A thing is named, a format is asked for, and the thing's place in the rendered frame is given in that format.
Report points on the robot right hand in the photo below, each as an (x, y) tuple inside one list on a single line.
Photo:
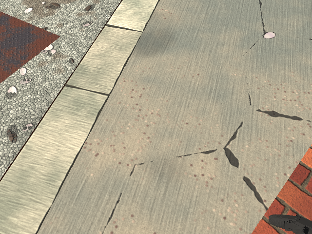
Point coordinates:
[(297, 224)]

